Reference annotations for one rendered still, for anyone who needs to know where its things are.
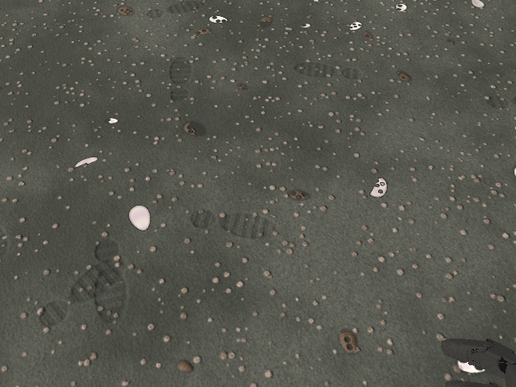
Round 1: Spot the right robot hand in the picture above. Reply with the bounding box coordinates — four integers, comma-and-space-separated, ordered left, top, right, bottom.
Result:
441, 339, 516, 387

